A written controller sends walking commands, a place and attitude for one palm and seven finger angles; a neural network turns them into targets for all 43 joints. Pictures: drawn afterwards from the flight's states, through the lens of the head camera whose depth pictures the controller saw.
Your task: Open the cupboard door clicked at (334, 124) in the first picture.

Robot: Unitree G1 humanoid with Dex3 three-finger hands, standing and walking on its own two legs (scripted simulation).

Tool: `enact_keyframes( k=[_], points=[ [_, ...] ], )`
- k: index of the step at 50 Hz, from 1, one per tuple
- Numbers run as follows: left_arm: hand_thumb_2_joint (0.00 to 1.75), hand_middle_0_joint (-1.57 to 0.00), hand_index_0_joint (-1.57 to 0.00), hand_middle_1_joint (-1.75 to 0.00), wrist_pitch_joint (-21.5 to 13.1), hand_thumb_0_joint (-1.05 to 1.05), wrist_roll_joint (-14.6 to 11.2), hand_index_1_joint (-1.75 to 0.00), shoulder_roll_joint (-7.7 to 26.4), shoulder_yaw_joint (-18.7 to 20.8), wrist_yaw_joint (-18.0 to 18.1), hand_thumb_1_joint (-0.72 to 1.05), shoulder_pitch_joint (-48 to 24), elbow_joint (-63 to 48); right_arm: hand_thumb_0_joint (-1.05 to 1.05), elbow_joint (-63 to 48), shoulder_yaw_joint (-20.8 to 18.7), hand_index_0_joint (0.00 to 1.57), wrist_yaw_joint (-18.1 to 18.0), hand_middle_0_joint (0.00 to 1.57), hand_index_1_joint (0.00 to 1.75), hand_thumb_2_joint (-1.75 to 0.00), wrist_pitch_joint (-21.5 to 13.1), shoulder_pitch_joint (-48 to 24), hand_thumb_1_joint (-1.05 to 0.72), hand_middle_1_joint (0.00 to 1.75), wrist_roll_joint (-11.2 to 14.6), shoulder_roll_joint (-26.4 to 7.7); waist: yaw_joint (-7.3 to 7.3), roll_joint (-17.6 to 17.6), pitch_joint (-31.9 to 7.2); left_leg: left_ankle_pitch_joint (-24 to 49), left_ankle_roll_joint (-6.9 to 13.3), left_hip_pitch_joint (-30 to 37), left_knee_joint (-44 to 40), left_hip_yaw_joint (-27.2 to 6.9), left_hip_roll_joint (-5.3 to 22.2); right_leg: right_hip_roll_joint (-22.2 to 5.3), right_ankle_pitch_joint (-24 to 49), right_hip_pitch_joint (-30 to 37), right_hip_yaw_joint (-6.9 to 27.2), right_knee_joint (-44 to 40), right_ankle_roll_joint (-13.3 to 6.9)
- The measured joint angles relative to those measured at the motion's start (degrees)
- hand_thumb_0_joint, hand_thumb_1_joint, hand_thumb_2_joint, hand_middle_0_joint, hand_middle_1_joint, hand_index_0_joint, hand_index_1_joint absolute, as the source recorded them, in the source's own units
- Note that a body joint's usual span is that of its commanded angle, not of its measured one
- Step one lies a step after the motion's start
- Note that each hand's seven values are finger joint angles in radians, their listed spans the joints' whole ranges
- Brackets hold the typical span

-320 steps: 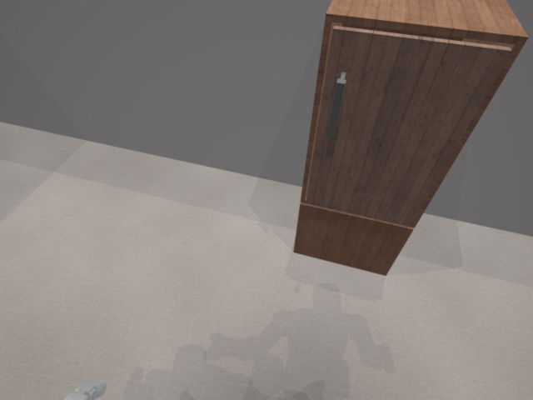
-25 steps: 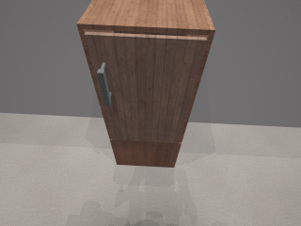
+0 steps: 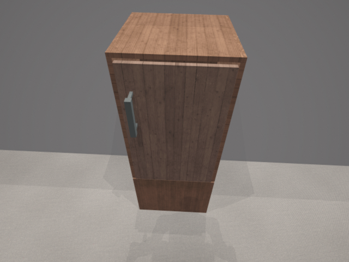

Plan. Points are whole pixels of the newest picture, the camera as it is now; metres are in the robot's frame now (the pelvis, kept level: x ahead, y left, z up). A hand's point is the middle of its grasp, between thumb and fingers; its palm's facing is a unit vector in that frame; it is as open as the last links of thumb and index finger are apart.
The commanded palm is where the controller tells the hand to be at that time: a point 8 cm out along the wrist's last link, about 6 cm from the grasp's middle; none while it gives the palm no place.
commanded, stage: come to a stop and stand still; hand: left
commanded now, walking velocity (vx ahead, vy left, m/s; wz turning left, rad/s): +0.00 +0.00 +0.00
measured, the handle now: (132, 115) +0.55 +0.18 +0.03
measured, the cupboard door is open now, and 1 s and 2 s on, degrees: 0 0 0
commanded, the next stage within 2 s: look again from close up in 0.02 s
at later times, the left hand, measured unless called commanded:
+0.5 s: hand out of the picture -0.01 +0.16 -0.17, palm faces +0.01 -0.98 -0.18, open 7.4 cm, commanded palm none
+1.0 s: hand (100, 230) +0.19 +0.18 -0.01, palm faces +0.18 -0.98 -0.05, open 7.7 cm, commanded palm +0.11 +0.24 -0.05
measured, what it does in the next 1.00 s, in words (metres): stands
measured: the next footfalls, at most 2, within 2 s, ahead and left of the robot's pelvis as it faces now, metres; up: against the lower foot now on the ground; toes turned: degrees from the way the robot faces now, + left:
none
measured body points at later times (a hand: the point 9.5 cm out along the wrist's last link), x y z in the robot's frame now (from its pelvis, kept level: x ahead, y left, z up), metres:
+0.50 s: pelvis -0.01 +0.00 +0.01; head -0.01 +0.00 +0.45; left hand -0.01 +0.22 -0.16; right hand -0.02 -0.22 -0.15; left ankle +0.01 +0.09 -0.74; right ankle +0.06 -0.11 -0.74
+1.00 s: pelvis -0.02 +0.01 -0.03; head -0.02 +0.00 +0.42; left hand +0.18 +0.23 +0.00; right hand +0.12 -0.26 -0.12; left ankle +0.01 +0.09 -0.74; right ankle +0.06 -0.10 -0.73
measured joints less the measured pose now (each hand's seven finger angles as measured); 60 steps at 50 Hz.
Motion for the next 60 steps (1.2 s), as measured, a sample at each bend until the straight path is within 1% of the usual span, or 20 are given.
enact_keyframes(
  k=[8,17,28,37,38,39,40,41,42,44,45,47,49,51,52,53,54,56,58,60],
  points=[
    [0.89,-0.20,-0.20,-0.30,-0.3,0.00,0.0,-0.30,-1.0,-0.6,0.1,0.91,-0.6,1.8,0.01,3.1,0.5,0.20,0.3,0.20,0.30,-0.89,0.0,-0.2,-0.91,0.30,0.2,0.8,-0.39,0.0,0.6,1.8,0.1,1.2,-3.0,0.4,-0.4,-0.1,1.6,0.9,0.4,-2.4,0.2],
    [0.89,-0.20,-0.20,-0.30,-0.4,0.00,0.0,-0.30,-3.3,-1.2,0.5,0.91,0.5,4.2,0.01,6.6,0.6,0.20,0.1,0.20,0.30,-0.89,0.3,0.9,-0.91,0.30,0.5,2.5,-0.61,-0.5,1.2,2.7,-0.1,1.6,-4.4,0.6,-0.3,0.2,2.7,1.2,0.5,-4.0,0.1],
    [0.89,-0.20,-0.20,-0.30,-0.6,0.00,-0.1,-0.30,-6.2,-1.3,1.0,0.91,3.2,6.6,0.01,9.3,0.6,0.19,-0.3,0.20,0.30,-0.89,0.3,3.2,-0.91,0.30,0.8,5.5,-0.61,-1.0,1.7,2.6,-0.1,1.0,-4.1,0.6,0.0,0.5,3.1,1.0,0.5,-4.6,0.1],
    [0.89,-0.20,-0.20,-0.30,-0.7,0.00,0.0,-0.30,-7.5,-1.0,1.3,0.91,4.7,7.2,0.01,9.9,0.4,0.19,-0.5,0.20,0.30,-0.89,0.2,4.2,-0.91,0.30,0.8,7.2,-0.54,-1.0,1.5,2.2,0.2,0.4,-3.5,0.8,0.0,0.5,3.0,0.6,0.8,-4.5,0.4],
    [0.89,-0.20,-0.20,-0.30,-0.9,0.00,0.2,-0.30,-7.6,-1.3,1.6,0.91,4.6,7.2,0.01,9.5,0.6,0.19,-0.4,0.20,0.30,-0.89,0.2,4.2,-0.91,0.30,0.7,7.1,-0.34,-0.8,1.7,1.8,0.1,-0.2,-2.5,0.9,0.2,0.6,2.9,0.1,0.9,-4.0,0.4],
    [0.89,-0.20,-0.20,-0.30,2.5,0.00,-2.6,-0.30,-7.5,-1.8,1.5,0.91,7.2,-1.6,0.01,6.8,1.3,0.19,-0.6,0.20,0.30,-0.89,-0.3,4.8,-0.91,0.30,1.1,6.8,-0.57,-0.7,2.5,1.3,0.2,-0.5,-1.4,1.0,0.2,0.5,2.5,-0.3,1.0,-2.8,0.4],
    [0.89,-0.20,-0.20,-0.30,4.7,0.02,-3.5,-0.30,-6.8,-2.0,3.1,0.93,10.6,-11.7,0.01,4.0,2.2,0.20,-1.3,0.20,0.30,-0.89,-2.9,6.0,-0.91,0.30,1.8,6.4,-0.49,-0.8,2.7,0.9,0.3,-0.6,-0.7,1.2,0.0,0.4,1.5,-0.9,1.5,-1.1,0.1],
    [0.89,-0.20,-0.20,-0.30,4.7,0.05,-4.5,-0.30,-5.5,-1.7,5.3,0.96,13.6,-19.8,0.02,1.8,2.6,0.20,-2.2,0.20,0.30,-0.89,-5.9,7.0,-0.91,0.30,2.6,5.9,-0.80,-0.8,2.0,0.4,0.3,-1.1,0.0,1.2,-0.2,0.3,0.0,-1.9,2.0,0.7,-0.1],
    [0.89,-0.20,-0.20,-0.31,4.0,0.06,-6.0,-0.31,-4.3,-1.5,6.9,0.97,15.7,-26.7,0.03,0.0,2.5,0.20,-3.0,0.20,0.30,-0.89,-8.4,7.8,-0.93,0.30,3.3,5.0,-1.47,-0.5,1.2,0.0,0.3,-2.0,0.9,0.7,-0.6,0.2,-1.2,-2.8,2.3,2.2,-0.1],
    [0.88,-0.20,-0.20,-0.32,1.6,0.07,-8.6,-0.32,-2.5,-1.5,8.2,0.97,16.6,-37.9,0.04,-3.7,2.1,0.20,-3.7,0.20,0.30,-0.89,-12.8,8.3,-0.94,0.30,4.6,2.6,-2.64,0.7,0.2,-0.9,0.6,-4.3,3.7,-0.9,-1.4,0.4,-2.9,-4.4,2.8,4.9,0.2],
    [0.88,-0.20,-0.20,-0.32,-0.4,0.07,-9.4,-0.32,-2.1,-1.5,8.2,0.95,15.9,-42.3,0.04,-5.4,1.9,0.20,-3.9,0.20,0.30,-0.89,-14.6,7.9,-0.94,0.30,4.6,1.2,-3.20,1.4,-0.3,-1.5,0.6,-5.9,5.5,-1.7,-1.6,0.6,-4.1,-5.5,3.1,6.4,0.4],
    [0.86,-0.20,-0.20,-0.34,-6.2,0.06,-10.2,-0.34,-2.3,-1.3,6.5,0.92,12.3,-47.4,0.04,-8.9,1.0,0.20,-3.7,0.20,0.30,-0.89,-17.2,6.1,-0.94,0.30,4.1,-1.4,-3.98,2.5,-1.6,-3.0,0.5,-10.1,9.6,-3.0,-2.1,1.0,-7.0,-9.1,3.5,10.3,0.6],
    [0.85,-0.20,-0.20,-0.36,-14.0,0.05,-11.3,-0.36,-3.4,-0.2,2.2,0.87,7.5,-48.7,0.03,-12.3,-0.4,0.20,-2.8,0.20,0.30,-0.89,-18.6,3.4,-0.93,0.30,3.2,-3.1,-3.73,2.2,-3.6,-4.6,0.3,-15.8,14.5,-3.2,-2.2,1.4,-9.9,-14.8,4.2,15.4,0.3],
    [0.83,-0.20,-0.20,-0.39,-22.0,0.04,-12.6,-0.39,-4.7,1.4,-4.3,0.82,4.3,-48.6,0.03,-16.0,-1.9,0.20,-1.3,0.20,0.30,-0.89,-18.7,0.3,-0.93,0.30,2.6,-3.8,-3.07,0.5,-5.3,-6.5,0.3,-21.3,19.9,-2.5,-1.9,1.8,-10.3,-20.6,5.1,20.4,-0.1],
    [0.83,-0.20,-0.20,-0.40,-25.5,0.03,-12.9,-0.40,-5.1,2.1,-8.0,0.79,3.5,-48.4,0.03,-18.2,-2.5,0.19,-0.4,0.20,0.30,-0.89,-18.3,-1.2,-0.92,0.30,2.4,-4.0,-2.96,-0.4,-5.7,-7.7,0.5,-23.6,22.6,-2.2,-1.7,1.9,-9.4,-22.9,5.3,22.7,-0.3],
    [0.82,-0.20,-0.20,-0.41,-28.1,0.02,-13.0,-0.41,-5.2,2.7,-11.2,0.76,3.3,-48.4,0.03,-20.4,-3.1,0.19,0.3,0.20,0.30,-0.89,-17.7,-2.6,-0.92,0.30,2.3,-4.1,-2.88,-1.2,-6.0,-9.0,0.6,-25.6,25.3,-2.0,-1.6,2.0,-9.2,-25.0,5.5,25.2,-0.4],
    [0.81,-0.21,-0.21,-0.43,-29.5,0.02,-13.0,-0.43,-5.0,3.1,-13.8,0.73,3.7,-48.4,0.02,-22.6,-3.6,0.19,0.7,0.20,0.30,-0.89,-16.9,-3.8,-0.92,0.30,2.4,-4.1,-2.73,-1.9,-6.2,-10.2,0.7,-27.3,27.7,-1.9,-1.4,2.1,-10.4,-26.8,5.5,27.7,-0.3],
    [0.79,-0.21,-0.21,-0.46,-29.1,0.01,-13.4,-0.46,-4.1,3.5,-17.0,0.68,5.8,-49.0,0.02,-26.8,-4.1,0.19,0.9,0.19,0.30,-0.89,-15.3,-5.7,-0.92,0.30,2.9,-4.1,-2.09,-2.8,-6.5,-12.2,0.6,-30.0,31.4,-2.0,-1.1,2.2,-13.0,-29.6,5.5,31.6,-0.4],
    [0.77,-0.22,-0.22,-0.49,-26.7,0.01,-14.2,-0.49,-3.1,4.0,-17.9,0.63,9.4,-50.7,0.02,-30.3,-4.1,0.19,0.5,0.19,0.30,-0.90,-13.8,-6.7,-0.91,0.30,3.1,-3.8,-1.15,-3.3,-6.6,-13.7,0.3,-32.0,34.1,-2.4,-0.9,2.4,-14.5,-31.4,5.0,34.1,-0.6],
    [0.75,-0.22,-0.23,-0.52,-24.9,0.01,-14.5,-0.52,-2.2,4.8,-16.9,0.57,13.2,-53.3,0.02,-32.5,-3.7,0.19,0.1,0.19,0.30,-0.90,-12.9,-7.0,-0.91,0.30,3.1,-3.3,-0.06,-3.0,-6.8,-15.0,0.1,-33.7,36.2,-3.5,-0.5,2.6,-15.6,-32.6,3.9,35.4,-1.0]
  ],
)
